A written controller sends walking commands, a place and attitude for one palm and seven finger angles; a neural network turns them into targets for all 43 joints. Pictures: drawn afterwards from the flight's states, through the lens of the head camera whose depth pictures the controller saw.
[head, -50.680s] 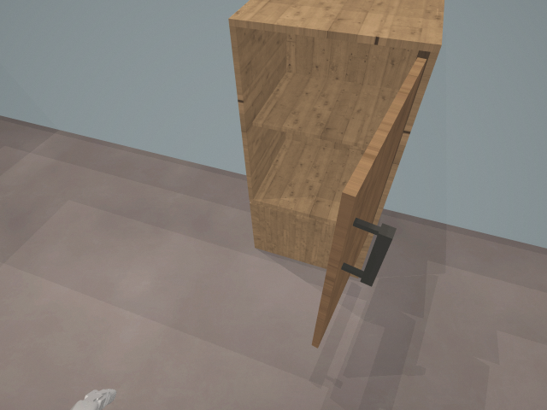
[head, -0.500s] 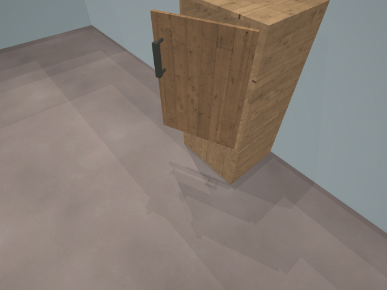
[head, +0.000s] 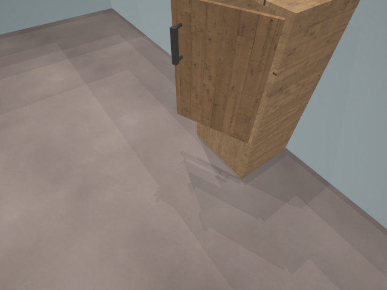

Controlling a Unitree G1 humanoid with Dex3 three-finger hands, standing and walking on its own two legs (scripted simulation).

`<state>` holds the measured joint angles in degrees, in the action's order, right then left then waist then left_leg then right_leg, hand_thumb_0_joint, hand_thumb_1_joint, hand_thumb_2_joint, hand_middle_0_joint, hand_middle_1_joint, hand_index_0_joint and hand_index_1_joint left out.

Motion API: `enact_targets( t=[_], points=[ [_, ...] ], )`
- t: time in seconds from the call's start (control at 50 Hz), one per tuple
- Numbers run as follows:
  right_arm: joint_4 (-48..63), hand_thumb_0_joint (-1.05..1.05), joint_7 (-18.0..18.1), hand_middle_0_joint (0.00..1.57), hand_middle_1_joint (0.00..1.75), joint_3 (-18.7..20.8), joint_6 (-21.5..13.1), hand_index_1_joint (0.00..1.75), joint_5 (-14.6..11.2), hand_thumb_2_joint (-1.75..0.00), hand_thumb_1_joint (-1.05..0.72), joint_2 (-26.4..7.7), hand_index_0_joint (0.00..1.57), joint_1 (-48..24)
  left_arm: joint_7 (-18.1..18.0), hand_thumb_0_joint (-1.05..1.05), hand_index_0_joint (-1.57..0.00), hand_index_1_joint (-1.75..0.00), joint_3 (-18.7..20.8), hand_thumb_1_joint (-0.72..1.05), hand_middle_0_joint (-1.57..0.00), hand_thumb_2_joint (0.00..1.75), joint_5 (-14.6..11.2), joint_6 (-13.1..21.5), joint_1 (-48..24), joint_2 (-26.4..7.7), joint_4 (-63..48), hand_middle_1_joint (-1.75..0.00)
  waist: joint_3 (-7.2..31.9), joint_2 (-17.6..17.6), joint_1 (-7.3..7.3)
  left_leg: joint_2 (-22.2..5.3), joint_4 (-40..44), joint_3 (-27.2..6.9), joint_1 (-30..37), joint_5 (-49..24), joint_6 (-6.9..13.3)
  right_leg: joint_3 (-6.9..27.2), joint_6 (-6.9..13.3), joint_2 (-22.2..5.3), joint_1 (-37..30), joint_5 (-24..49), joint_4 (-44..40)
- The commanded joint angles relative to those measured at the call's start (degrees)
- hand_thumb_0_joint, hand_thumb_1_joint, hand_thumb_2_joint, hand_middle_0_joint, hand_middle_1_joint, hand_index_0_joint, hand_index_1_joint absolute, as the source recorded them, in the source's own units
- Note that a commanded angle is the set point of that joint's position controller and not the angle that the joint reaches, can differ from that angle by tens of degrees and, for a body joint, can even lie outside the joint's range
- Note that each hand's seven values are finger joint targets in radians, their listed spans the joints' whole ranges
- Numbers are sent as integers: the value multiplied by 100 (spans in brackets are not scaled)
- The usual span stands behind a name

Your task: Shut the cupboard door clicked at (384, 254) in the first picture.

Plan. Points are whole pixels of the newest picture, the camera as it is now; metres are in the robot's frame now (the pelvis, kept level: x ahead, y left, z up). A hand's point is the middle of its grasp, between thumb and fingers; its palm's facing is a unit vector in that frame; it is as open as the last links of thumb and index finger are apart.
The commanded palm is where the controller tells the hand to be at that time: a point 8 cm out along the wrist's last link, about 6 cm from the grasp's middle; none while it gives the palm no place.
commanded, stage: walk to a spot facing it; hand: left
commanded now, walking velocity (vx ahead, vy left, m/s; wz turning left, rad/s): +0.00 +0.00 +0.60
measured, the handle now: (177, 44) +0.99 +0.10 +0.00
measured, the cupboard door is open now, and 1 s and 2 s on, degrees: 23 23 23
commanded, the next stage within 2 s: turn to face it in 1.86 s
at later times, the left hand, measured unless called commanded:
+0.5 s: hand out of the picture +0.07 +0.22 -0.14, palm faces +0.27 -0.91 -0.31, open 7.4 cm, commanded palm none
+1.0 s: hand out of the picture -0.07 +0.19 -0.17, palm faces +0.60 -0.76 -0.26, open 7.4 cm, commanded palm none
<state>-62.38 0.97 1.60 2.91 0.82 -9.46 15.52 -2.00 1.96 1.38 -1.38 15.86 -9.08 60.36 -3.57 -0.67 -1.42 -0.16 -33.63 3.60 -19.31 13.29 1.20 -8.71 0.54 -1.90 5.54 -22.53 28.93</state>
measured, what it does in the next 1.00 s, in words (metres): steps on the spot, turning left: right foot, then left foot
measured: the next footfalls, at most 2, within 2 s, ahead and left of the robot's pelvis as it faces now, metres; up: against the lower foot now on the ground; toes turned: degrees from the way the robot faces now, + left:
right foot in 0.50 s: +0.07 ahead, -0.14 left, +0.00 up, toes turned +19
left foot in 0.84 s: -0.01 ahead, +0.11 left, +0.00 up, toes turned +37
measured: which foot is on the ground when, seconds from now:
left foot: down 0.00-0.50, up 0.52-0.82, down 0.84-1.00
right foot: down 0.00-0.12, up 0.14-0.48, down 0.50-0.84, up 0.86-1.00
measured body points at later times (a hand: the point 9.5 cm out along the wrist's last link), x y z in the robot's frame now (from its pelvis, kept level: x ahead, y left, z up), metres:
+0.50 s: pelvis +0.00 -0.02 +0.00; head +0.06 -0.02 +0.45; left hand +0.05 +0.27 -0.12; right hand +0.13 -0.26 -0.15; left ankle +0.04 +0.11 -0.73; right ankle +0.03 -0.15 -0.73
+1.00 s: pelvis +0.03 -0.01 +0.00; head +0.07 +0.03 +0.44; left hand -0.10 +0.23 -0.15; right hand +0.26 -0.15 -0.13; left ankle -0.04 +0.08 -0.73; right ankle +0.09 -0.13 -0.67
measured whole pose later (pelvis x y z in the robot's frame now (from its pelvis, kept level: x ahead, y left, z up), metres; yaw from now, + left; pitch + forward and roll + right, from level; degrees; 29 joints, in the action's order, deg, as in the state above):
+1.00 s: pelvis +0.03 -0.01 +0.00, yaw +38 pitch +1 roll +1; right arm -49.9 -0.2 2.2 0.8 1.5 -12.7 9.7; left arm 0.5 3.9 1.9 -3.6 14.1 -14.6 51.6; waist -6.1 1.9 0.4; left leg 1.1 -32.4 -0.2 -16.0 17.5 0.8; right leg -2.7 -3.4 -5.4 26.7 -26.5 61.3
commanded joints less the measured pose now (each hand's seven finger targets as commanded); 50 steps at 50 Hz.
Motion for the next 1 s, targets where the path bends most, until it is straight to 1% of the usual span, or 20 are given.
enact_targets(
  t=[0.0,0.06,0.08,0.1,0.14,0.2,0.34,0.44,0.46,0.48,0.5,0.56,0.64,0.74,0.78,0.8,0.82,0.84,0.9,0.98],
  points=[
    [709,0,-34,20,30,204,-16,30,35,-90,-90,-505,20,-293,-96,0,-20,-30,330,90,-20,90,75,56,236,-1085,-431,-30,-345,997,169,-269,-1840,-49,-819,1459,-178,949,1075,-2099,291,3377,-672],
    [784,0,-88,20,30,209,-66,30,52,-90,-90,-600,20,165,-52,0,-20,-30,410,90,-20,90,23,72,-18,-1294,-636,-30,23,511,-131,-237,-106,63,146,-18,-108,79,466,-1646,280,4085,886],
    [756,0,-79,20,30,269,-131,30,106,-90,-90,-954,20,578,-23,0,-20,-30,405,90,-20,90,-48,42,129,-1133,-762,-30,371,-760,-251,-887,684,-1171,943,-2418,319,-232,-55,-1022,1142,2583,2054],
    [720,0,-33,20,30,366,-152,30,106,-90,-90,-1444,20,878,-10,0,-20,-30,292,90,-20,90,-89,16,101,-872,-977,-30,562,-2000,-274,-2018,1098,-2924,1475,-4156,1103,-24,-342,-240,2080,-1336,3289],
    [766,0,40,20,30,406,-135,30,126,-90,-90,-1539,20,705,-46,0,-20,-30,338,90,-20,90,-17,-89,-443,-862,-1129,-30,545,-965,-294,-1994,1702,-3232,738,-849,1014,971,-182,-249,2343,-1188,3958],
    [1011,0,74,20,30,332,-200,30,129,-90,-90,-1286,20,59,61,0,-20,-30,341,90,-20,90,19,-46,-534,-869,-1141,-30,341,-345,-35,-1498,1803,-2656,357,-121,839,1084,-286,-295,2425,-174,3597],
    [1193,0,14,20,30,453,-115,30,133,-90,-90,-1503,20,-184,85,0,-20,-30,302,90,-20,90,21,-82,-518,-847,-1381,-30,657,-692,-18,-1093,1676,-2485,494,-200,788,882,-360,90,1868,-180,2072],
    [1472,0,-54,20,30,525,-17,30,68,-90,-90,-1393,20,-650,47,0,-20,-30,375,90,-20,90,-10,-29,228,-1110,-1314,-30,700,-616,364,-470,1219,-2327,-688,336,340,777,-230,218,-43,566,-270],
    [1528,0,-95,20,30,509,5,30,12,-90,-90,-1090,20,-600,15,0,-20,-30,458,90,-20,90,66,33,347,-1499,-1375,-30,646,412,422,155,89,-1777,-1445,1063,-52,1909,119,-792,-462,-184,-1339],
    [1632,0,-123,20,30,487,-21,30,15,-90,-90,-844,20,-556,-13,0,-20,-30,509,90,-20,90,122,49,31,-1898,-1522,-30,433,1674,387,749,-1799,-724,-1862,1708,-416,3447,848,-2348,79,-633,-1974],
    [1627,0,-162,20,30,531,4,30,98,-90,-90,-1137,20,-483,-43,0,-20,-30,438,90,-20,90,51,42,-470,-1842,-1690,-30,289,991,157,341,-2930,-898,-1449,1803,-331,3066,1026,-2562,1010,-338,-1824],
    [1502,0,-235,20,30,461,56,30,69,-90,-90,-932,20,-383,-30,0,-20,-30,313,90,-20,90,32,131,-927,-1242,-1700,-30,80,1162,-152,-23,-3646,-586,-1511,1088,-420,1421,796,-1607,774,2182,-952],
    [1641,0,-263,20,30,321,35,30,19,-90,-90,-741,20,-866,-34,0,-20,-30,381,90,-20,90,42,163,-79,-1441,-1451,-30,426,1126,232,-21,-2148,-95,-1239,1266,-477,823,679,-1607,-397,4411,-330],
    [1700,0,-265,20,30,242,-34,30,-11,-90,-90,-707,20,-1048,-13,0,-20,-30,473,90,-20,90,57,139,324,-1634,-1296,-30,541,1427,376,68,-553,262,-583,1077,-321,589,527,-1706,-699,5028,137],
    [1586,0,-244,20,30,275,-94,30,24,-90,-90,-907,20,-556,20,0,-20,-30,481,90,-20,90,3,138,240,-1606,-1333,-30,808,1104,64,122,570,239,594,107,-189,251,196,-1583,-165,4503,847],
    [1473,0,-245,20,30,377,-151,30,70,-90,-90,-1318,20,-104,53,0,-20,-30,446,90,-20,90,-32,133,235,-1438,-1409,-30,1191,110,-164,-580,947,-596,1853,-1250,113,-69,-119,-1272,876,3022,1869],
    [1381,0,-190,20,30,548,-183,30,112,-90,-90,-2024,20,398,120,0,-20,-30,311,90,-20,90,-60,135,130,-1025,-1673,-30,1395,-1748,-424,-2154,877,-2657,2960,-3210,1042,-168,-483,-445,2755,-1320,3144],
    [1204,0,-128,20,30,544,-153,30,82,-90,-90,-2035,20,815,103,0,-20,-30,264,90,-20,90,27,75,-465,-1072,-1923,-30,1190,-1133,-641,-2420,996,-2858,2798,-2694,1420,468,-394,-423,3266,-1744,3596],
    [1344,0,-6,20,30,390,-257,30,103,-90,-90,-1561,20,187,184,0,-20,-30,319,90,-20,90,10,84,-858,-1068,-1762,-30,563,-971,-345,-1616,1377,-2424,1714,-660,998,887,-383,-499,3272,-515,3730],
    [1399,0,-34,20,30,366,-330,30,97,-90,-90,-1541,20,-178,311,0,-20,-30,324,90,-20,90,17,84,-631,-992,-1583,-30,305,-783,-92,-1207,1760,-2073,1118,632,906,736,-412,-366,2814,-8,2654]
  ],
)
